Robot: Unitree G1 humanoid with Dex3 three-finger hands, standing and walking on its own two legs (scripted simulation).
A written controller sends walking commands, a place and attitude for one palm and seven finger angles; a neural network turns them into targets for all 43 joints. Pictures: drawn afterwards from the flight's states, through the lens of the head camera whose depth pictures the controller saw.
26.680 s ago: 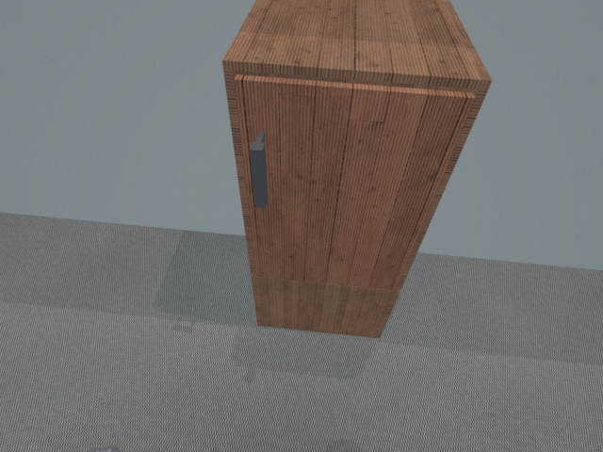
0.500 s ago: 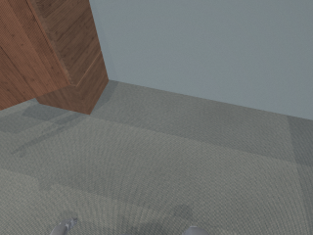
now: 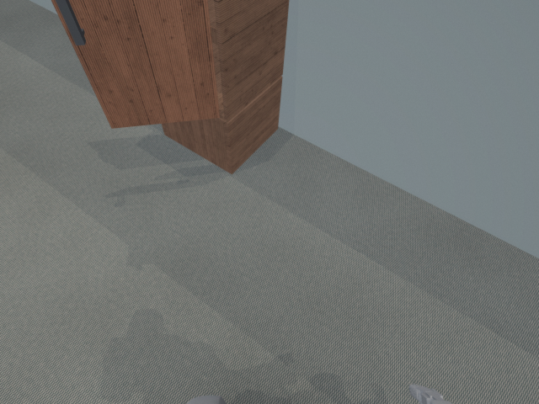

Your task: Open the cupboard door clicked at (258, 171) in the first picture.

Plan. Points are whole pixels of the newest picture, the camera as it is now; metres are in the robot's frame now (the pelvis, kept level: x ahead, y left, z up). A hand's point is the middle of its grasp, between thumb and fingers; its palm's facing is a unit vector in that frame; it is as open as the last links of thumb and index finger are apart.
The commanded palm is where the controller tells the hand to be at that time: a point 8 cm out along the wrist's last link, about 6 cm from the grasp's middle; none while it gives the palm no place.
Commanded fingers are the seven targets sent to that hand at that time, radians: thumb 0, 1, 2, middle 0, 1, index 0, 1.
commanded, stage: turn to face it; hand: left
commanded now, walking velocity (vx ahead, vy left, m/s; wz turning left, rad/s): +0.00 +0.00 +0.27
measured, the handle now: (70, 11) +0.96 +0.59 +0.03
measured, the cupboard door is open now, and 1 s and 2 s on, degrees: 46 46 46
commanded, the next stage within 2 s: take the last steps up to it in 0.28 s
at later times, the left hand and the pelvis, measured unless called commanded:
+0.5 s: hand out of the picture +0.05 +0.15 -0.14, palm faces +0.17 -0.96 -0.25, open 7.3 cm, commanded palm none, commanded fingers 0.00 0.90 0.90 -0.20 -0.30 -0.20 -0.30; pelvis +0.01 -0.04 +0.02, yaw +8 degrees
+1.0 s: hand out of the picture -0.02 +0.23 -0.17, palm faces +0.32 -0.93 -0.17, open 7.4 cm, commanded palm none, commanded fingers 0.00 0.90 0.90 -0.20 -0.30 -0.20 -0.30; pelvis +0.09 +0.07 +0.01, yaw +13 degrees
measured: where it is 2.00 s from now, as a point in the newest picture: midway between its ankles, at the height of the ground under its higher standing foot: (222, 318)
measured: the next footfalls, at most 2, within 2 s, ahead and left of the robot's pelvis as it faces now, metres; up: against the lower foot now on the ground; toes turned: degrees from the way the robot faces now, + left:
right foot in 0.36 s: +0.04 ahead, -0.13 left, +0.00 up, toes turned +0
left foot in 0.88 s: +0.12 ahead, +0.18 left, +0.00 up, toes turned +22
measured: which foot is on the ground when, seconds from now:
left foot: down 0.00-0.38, up 0.40-0.86, down 0.88-1.00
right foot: up 0.00-0.34, down 0.36-0.88, up 0.90-1.00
